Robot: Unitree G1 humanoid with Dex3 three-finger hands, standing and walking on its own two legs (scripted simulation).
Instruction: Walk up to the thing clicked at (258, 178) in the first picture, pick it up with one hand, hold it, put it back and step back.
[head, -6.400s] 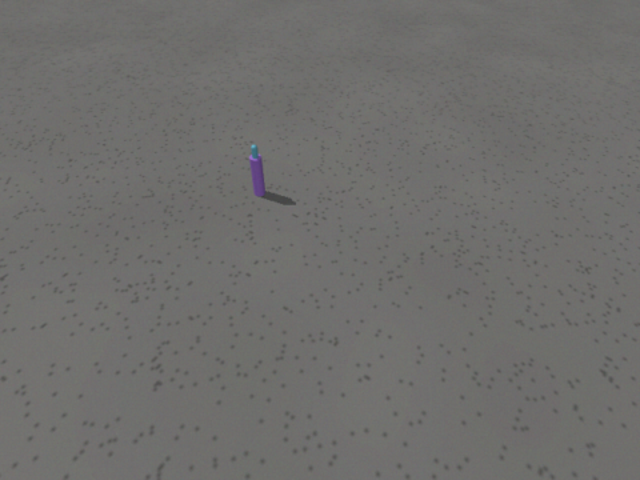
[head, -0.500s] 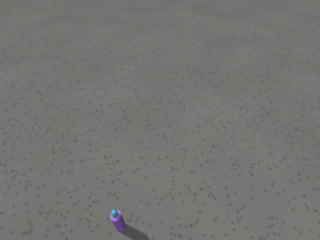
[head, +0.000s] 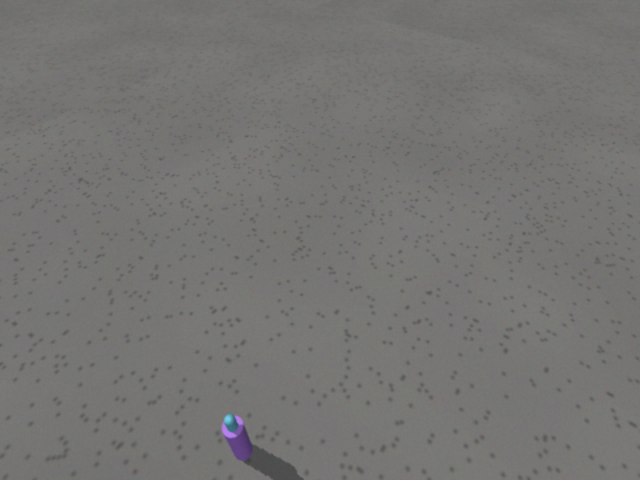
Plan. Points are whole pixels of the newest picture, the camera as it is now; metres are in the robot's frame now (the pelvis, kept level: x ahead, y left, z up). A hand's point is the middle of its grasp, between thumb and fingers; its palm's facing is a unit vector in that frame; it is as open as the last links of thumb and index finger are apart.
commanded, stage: stand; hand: left
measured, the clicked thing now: (236, 435) +0.38 +0.22 -0.65
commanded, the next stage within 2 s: go down in 1.84 s
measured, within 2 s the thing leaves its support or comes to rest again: neither
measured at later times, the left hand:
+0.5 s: hand out of the picture +0.06 +0.25 -0.16, palm faces -0.02 -0.94 -0.34, open 7.4 cm
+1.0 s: hand out of the picture +0.07 +0.26 -0.16, palm faces -0.02 -0.94 -0.35, open 7.4 cm
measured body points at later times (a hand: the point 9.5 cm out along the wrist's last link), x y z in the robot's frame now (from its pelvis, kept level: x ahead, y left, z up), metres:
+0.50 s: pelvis +0.00 +0.00 +0.00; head +0.00 +0.00 +0.45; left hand +0.07 +0.30 -0.13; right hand +0.07 -0.30 -0.13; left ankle +0.00 +0.13 -0.75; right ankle +0.00 -0.13 -0.75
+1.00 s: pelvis +0.00 +0.00 +0.00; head +0.01 +0.00 +0.45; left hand +0.07 +0.30 -0.13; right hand +0.08 -0.30 -0.13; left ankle +0.00 +0.13 -0.75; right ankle +0.00 -0.13 -0.75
